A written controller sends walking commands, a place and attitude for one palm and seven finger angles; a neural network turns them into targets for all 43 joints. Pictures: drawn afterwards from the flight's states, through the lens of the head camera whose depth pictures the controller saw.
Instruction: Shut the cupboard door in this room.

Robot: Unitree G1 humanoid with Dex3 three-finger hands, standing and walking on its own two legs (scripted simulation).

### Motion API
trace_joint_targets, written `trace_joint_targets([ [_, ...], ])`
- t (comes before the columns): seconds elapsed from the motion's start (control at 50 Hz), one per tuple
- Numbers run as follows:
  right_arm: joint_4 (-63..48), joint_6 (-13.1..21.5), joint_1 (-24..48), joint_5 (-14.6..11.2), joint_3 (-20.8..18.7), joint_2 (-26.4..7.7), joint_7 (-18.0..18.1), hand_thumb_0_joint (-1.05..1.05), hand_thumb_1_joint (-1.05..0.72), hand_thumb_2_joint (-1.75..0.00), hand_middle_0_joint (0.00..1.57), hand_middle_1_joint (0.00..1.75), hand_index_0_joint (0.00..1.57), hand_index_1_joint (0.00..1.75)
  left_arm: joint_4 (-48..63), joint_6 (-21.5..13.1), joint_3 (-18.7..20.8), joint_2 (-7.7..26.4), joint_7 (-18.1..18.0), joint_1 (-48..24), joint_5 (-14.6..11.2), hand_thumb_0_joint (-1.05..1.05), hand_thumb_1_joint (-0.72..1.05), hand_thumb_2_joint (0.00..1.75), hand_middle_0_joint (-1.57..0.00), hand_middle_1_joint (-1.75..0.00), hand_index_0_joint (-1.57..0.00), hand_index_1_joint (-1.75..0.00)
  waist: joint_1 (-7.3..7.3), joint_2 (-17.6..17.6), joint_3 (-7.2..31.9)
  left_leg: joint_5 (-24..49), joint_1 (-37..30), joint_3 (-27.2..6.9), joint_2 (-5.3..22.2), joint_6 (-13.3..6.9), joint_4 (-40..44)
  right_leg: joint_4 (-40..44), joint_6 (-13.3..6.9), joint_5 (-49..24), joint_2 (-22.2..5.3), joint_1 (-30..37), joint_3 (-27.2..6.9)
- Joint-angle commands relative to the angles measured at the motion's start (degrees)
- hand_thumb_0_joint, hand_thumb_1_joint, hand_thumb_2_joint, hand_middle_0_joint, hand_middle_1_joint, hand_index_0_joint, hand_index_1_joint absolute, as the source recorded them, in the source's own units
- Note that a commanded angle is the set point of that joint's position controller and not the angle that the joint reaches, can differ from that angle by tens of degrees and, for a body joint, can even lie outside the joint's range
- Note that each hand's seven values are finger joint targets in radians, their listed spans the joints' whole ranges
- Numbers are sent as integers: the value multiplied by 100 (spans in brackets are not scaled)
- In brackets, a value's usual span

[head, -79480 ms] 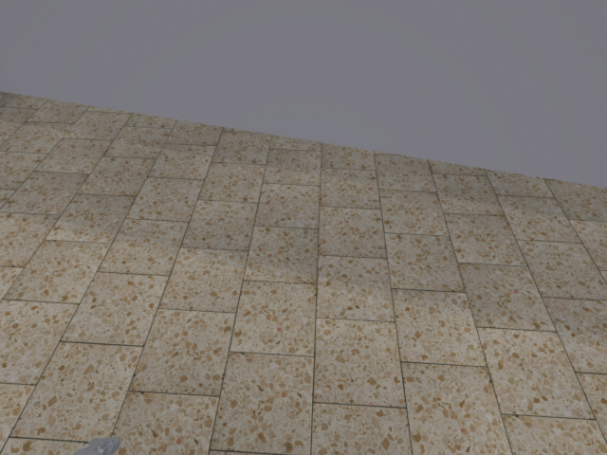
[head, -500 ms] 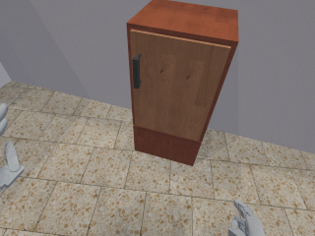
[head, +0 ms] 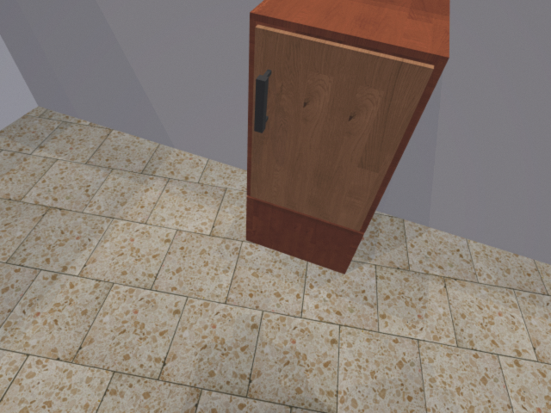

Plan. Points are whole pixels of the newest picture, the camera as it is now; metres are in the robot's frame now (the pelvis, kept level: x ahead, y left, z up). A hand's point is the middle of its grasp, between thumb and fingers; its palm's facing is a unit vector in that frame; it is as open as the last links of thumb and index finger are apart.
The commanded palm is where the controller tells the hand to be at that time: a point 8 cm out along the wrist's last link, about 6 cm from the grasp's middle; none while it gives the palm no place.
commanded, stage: let the arm hang, fingers relaxed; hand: left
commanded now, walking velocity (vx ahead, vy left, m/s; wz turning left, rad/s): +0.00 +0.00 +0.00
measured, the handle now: (263, 101) +0.84 +0.09 -0.02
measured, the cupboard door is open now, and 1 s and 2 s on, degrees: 0 0 0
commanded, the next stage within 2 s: look to check the result in 0.66 s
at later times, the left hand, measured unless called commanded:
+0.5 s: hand out of the picture -0.02 +0.16 -0.18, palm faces +0.03 -0.99 -0.17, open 7.4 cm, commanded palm none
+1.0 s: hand out of the picture -0.02 +0.17 -0.17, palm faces +0.02 -0.98 -0.18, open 7.4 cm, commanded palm none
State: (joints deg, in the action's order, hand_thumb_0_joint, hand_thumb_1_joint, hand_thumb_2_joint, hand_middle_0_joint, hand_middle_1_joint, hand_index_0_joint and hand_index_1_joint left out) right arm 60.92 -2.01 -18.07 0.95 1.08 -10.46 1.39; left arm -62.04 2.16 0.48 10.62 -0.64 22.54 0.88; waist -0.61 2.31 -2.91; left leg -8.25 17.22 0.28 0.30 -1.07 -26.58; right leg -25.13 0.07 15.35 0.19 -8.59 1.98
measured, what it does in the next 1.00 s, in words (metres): stands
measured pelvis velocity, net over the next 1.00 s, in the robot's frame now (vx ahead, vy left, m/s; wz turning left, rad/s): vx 0.01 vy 0.00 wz -0.02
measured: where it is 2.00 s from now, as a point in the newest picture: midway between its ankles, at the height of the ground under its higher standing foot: outside the picture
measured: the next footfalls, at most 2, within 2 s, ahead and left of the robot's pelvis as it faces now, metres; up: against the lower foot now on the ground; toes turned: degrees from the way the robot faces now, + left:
none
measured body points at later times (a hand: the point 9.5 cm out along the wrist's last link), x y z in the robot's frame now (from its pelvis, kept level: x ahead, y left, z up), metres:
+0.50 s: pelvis -0.01 +0.00 +0.00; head -0.02 +0.01 +0.45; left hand -0.02 +0.22 -0.16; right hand -0.02 -0.21 -0.16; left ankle +0.07 +0.10 -0.74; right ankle -0.02 -0.12 -0.74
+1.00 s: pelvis +0.01 +0.00 +0.00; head +0.01 +0.00 +0.45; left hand -0.02 +0.22 -0.16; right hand +0.00 -0.22 -0.16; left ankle +0.07 +0.10 -0.74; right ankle -0.02 -0.12 -0.74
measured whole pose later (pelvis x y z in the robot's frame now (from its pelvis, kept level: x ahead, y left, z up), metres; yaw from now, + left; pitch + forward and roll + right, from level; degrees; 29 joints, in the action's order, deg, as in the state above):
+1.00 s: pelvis +0.01 +0.00 +0.00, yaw -1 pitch -2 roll +0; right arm 63.7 -0.6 -16.8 0.6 0.0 -7.9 2.0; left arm -65.1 0.0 0.8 8.6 -1.7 19.2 0.9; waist 0.2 0.2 -2.0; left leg -7.7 14.3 1.5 0.2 -0.8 -23.5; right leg -23.8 0.0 15.2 0.0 -7.0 0.7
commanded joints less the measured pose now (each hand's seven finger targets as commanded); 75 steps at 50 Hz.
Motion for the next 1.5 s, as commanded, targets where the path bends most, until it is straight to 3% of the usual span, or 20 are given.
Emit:
trace_joint_targets([
  [0.0,-205,151,-58,-22,-229,-696,74,0,-90,-90,20,30,20,30,15,-199,107,547,-60,219,-13,0,90,90,-20,-30,-20,-30,85,-574,-10,-942,-416,-657,468,-103,792,750,-285,291,-416,-494,-592],
  [0.1,-30,128,-286,-26,-268,-588,89,0,-90,-90,20,30,20,30,-227,-193,95,414,-99,441,8,0,90,90,-20,-30,-20,-30,83,-250,-234,-1198,-315,-680,498,-131,915,729,-263,493,-393,-654,-547],
  [0.26,73,115,-431,9,-291,-356,76,0,-90,-90,20,30,20,30,-279,-174,118,238,-141,557,35,0,90,90,-20,-30,-20,-30,73,-143,-379,-1498,-115,-692,472,-141,1027,640,-224,778,-363,-844,-562],
  [0.52,55,154,-403,19,-275,-226,48,0,-90,-90,20,30,20,30,-82,-209,149,270,-137,236,28,0,90,90,-20,-30,-20,-30,111,-287,-500,-1006,-234,-529,379,-63,840,732,-232,721,-442,-1041,-606],
  [0.64,41,204,-351,4,-261,-300,64,0,-90,-90,20,30,20,30,-82,-237,154,309,-128,139,12,0,90,90,-20,-30,-20,-30,97,-325,-278,-698,-340,-548,425,-65,849,672,-237,246,-444,-711,-580],
  [1.08,138,224,-61,-18,-232,-443,81,0,-90,-90,20,30,20,30,-219,-271,115,369,-136,51,-12,0,90,90,-20,-30,-20,-30,101,-203,-185,66,-785,-426,473,-58,727,801,-211,-224,-489,-479,-577],
  [1.48,112,281,297,-21,-249,-776,80,0,-90,-90,20,30,20,30,-169,-298,157,680,-110,-258,-7,0,90,90,-20,-30,-20,-30,68,-246,-59,579,-960,-455,512,-72,761,884,-200,-672,-552,-126,-574],
])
